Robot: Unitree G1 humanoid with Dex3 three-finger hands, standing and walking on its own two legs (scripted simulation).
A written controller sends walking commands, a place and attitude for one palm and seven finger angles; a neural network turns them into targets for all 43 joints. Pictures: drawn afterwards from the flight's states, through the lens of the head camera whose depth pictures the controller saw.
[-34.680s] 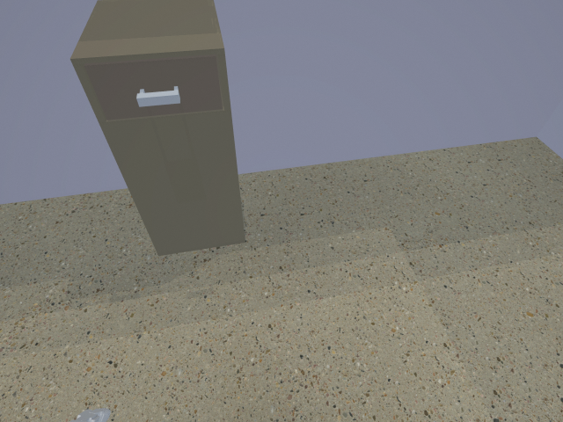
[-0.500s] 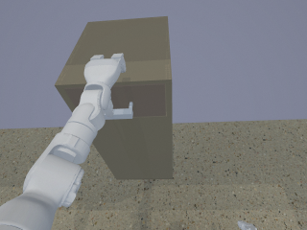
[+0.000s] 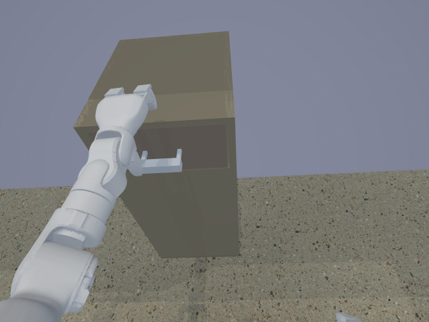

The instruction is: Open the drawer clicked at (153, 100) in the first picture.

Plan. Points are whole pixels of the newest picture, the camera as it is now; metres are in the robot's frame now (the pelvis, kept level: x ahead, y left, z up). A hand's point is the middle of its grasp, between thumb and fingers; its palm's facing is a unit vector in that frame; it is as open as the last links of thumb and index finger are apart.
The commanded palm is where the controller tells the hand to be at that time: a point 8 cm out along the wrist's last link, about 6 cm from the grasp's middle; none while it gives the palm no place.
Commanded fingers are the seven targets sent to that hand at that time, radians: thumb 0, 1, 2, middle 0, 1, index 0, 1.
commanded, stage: draw the hand back to the body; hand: left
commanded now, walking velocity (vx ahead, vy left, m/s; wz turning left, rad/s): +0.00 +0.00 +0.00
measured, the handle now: (161, 159) +0.49 +0.16 -0.01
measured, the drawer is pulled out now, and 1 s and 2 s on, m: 0.00 0.00 0.00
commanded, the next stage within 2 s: step back with the hand held close in 1.40 s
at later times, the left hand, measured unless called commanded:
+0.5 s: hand (97, 180) +0.31 +0.20 +0.15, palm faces +0.14 -0.72 -0.68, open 13.8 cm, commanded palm +0.26 +0.24 +0.19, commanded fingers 0.00 -0.29 0.39 -0.28 -1.07 -0.28 -1.07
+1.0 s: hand (35, 243) +0.20 +0.23 +0.17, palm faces +0.35 -0.86 -0.36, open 10.4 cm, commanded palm +0.14 +0.28 +0.18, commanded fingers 0.00 0.58 0.76 -0.22 -0.50 -0.22 -0.50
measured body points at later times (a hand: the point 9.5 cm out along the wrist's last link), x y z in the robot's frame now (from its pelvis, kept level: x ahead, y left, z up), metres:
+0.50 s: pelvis +0.00 +0.01 +0.00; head +0.00 -0.02 +0.45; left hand +0.30 +0.24 +0.19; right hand +0.25 -0.16 -0.08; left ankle -0.04 +0.11 -0.74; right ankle -0.02 -0.08 -0.74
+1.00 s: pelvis +0.00 +0.01 +0.01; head -0.01 -0.01 +0.45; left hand +0.17 +0.28 +0.19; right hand +0.18 -0.22 -0.09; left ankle -0.04 +0.11 -0.74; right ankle -0.02 -0.08 -0.74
